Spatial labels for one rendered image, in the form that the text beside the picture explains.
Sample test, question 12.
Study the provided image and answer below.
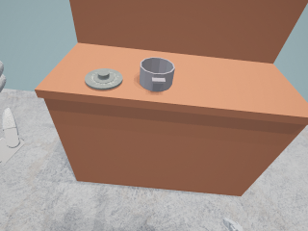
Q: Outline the robot left hand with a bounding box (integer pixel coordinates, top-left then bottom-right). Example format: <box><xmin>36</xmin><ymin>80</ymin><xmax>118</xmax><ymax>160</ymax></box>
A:
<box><xmin>0</xmin><ymin>61</ymin><xmax>25</xmax><ymax>163</ymax></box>

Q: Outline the knob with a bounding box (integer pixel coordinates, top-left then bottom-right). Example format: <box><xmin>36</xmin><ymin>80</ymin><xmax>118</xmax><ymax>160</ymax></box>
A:
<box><xmin>97</xmin><ymin>69</ymin><xmax>110</xmax><ymax>79</ymax></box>

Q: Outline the table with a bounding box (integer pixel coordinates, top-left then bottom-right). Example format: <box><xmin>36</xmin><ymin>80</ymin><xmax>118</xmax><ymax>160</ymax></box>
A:
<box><xmin>35</xmin><ymin>0</ymin><xmax>308</xmax><ymax>196</ymax></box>

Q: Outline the robot right hand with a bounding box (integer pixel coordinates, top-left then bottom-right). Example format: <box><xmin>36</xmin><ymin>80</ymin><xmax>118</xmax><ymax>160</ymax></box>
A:
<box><xmin>223</xmin><ymin>218</ymin><xmax>244</xmax><ymax>231</ymax></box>

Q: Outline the lid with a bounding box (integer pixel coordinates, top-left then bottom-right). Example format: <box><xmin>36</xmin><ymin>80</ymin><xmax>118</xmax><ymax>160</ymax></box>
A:
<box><xmin>85</xmin><ymin>68</ymin><xmax>123</xmax><ymax>90</ymax></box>

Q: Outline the pot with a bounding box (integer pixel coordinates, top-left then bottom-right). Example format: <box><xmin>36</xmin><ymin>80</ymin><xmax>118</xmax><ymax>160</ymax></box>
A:
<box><xmin>140</xmin><ymin>57</ymin><xmax>175</xmax><ymax>92</ymax></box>

